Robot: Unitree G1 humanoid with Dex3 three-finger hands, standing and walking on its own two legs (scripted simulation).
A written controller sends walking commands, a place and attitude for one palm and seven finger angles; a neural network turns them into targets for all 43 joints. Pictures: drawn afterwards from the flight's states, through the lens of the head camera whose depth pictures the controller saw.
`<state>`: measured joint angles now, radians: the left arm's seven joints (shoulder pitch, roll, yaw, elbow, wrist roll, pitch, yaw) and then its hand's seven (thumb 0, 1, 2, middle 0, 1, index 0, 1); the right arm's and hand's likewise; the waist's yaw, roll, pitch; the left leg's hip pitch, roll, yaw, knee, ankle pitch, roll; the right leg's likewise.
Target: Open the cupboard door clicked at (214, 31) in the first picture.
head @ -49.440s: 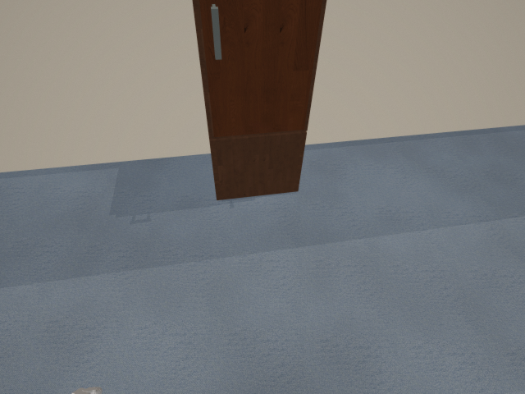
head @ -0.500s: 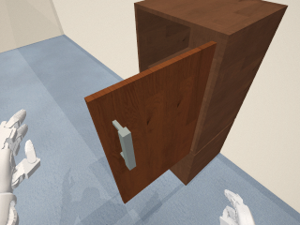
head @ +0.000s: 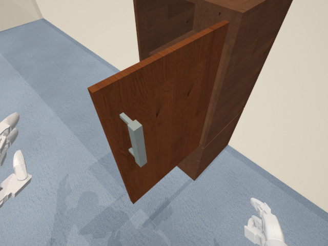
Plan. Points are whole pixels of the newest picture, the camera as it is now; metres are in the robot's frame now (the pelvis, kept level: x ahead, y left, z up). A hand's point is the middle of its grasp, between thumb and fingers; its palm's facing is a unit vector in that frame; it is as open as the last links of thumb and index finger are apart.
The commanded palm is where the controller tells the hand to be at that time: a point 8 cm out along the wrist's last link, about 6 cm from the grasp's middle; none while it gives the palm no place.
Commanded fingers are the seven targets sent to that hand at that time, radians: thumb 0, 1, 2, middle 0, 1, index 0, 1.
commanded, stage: step back with the hand held close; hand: left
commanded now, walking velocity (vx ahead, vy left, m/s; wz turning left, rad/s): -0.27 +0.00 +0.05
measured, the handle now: (133, 141) +0.33 +0.10 +0.09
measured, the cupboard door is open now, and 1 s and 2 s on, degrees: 88 88 88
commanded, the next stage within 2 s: stop stepping back and stand still in 0.68 s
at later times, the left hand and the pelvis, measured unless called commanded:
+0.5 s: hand out of the picture +0.11 +0.30 +0.15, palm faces +0.48 -0.77 -0.42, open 7.4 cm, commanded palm +0.04 +0.34 +0.18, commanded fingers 0.00 0.90 0.90 -0.20 -0.30 -0.20 -0.30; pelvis -0.09 +0.03 -0.02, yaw +3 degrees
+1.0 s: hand out of the picture +0.03 +0.26 +0.16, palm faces +0.35 -0.82 -0.46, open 7.4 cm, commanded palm -0.02 +0.31 +0.18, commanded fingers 0.00 0.90 0.90 -0.20 -0.30 -0.20 -0.30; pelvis -0.17 +0.01 -0.01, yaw -2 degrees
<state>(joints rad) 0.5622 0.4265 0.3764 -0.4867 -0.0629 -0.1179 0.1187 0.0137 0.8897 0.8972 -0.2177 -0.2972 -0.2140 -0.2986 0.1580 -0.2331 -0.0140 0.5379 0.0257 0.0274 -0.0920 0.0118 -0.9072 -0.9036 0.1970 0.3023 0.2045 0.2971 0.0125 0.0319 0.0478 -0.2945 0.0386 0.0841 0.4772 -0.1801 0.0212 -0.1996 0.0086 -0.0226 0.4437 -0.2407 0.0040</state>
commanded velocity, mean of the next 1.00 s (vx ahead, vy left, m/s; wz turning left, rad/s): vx -0.20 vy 0.01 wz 0.00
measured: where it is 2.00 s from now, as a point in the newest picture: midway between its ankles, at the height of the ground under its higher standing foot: outside the picture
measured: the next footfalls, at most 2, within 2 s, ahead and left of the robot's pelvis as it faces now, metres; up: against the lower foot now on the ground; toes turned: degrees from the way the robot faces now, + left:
right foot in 0.80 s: -0.19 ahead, -0.10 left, +0.00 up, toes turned -2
left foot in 0.96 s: -0.13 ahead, +0.11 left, +0.00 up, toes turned +0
